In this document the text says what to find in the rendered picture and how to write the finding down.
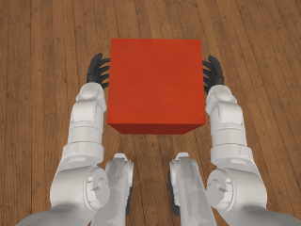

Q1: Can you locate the robot left hand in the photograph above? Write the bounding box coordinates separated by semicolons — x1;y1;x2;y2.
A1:
86;53;110;89

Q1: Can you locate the robot right forearm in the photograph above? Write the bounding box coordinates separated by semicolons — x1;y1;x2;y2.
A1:
205;85;267;195

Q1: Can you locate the robot right hand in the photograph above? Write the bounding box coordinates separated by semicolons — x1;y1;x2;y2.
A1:
202;55;225;96

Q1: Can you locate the robot left forearm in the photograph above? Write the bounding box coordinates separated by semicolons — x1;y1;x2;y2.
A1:
50;82;107;200

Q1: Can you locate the robot left thigh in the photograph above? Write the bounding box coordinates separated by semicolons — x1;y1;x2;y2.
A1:
90;157;134;226

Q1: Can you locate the robot thigh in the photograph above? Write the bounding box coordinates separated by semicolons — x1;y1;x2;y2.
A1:
90;157;134;226
169;156;217;226

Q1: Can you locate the robot right upper arm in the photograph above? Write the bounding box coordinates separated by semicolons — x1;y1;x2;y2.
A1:
205;167;301;226

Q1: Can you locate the robot right thigh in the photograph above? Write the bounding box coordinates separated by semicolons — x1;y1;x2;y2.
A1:
169;156;217;226

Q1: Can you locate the carton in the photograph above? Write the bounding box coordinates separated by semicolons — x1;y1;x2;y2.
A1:
106;38;206;135

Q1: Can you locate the robot left upper arm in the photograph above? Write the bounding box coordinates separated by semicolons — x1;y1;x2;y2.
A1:
15;165;110;226

